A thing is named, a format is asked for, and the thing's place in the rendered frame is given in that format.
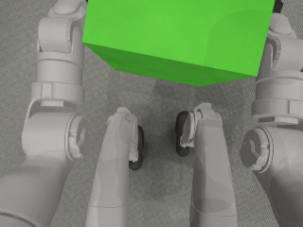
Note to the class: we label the right robot upper arm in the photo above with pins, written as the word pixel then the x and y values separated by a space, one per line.
pixel 275 155

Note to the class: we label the left robot upper arm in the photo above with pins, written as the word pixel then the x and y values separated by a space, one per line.
pixel 30 194

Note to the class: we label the robot right foot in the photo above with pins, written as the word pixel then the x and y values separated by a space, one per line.
pixel 179 129

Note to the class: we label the right robot forearm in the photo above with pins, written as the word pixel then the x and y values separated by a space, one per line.
pixel 279 83

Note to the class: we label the left robot forearm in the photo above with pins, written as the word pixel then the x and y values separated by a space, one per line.
pixel 60 60

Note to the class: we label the robot left foot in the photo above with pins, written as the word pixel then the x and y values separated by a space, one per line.
pixel 135 165

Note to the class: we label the carton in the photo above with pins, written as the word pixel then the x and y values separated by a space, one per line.
pixel 195 42

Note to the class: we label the robot foot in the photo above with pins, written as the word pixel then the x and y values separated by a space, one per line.
pixel 135 165
pixel 179 129

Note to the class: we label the robot right hand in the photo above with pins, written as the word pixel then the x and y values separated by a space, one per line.
pixel 277 6

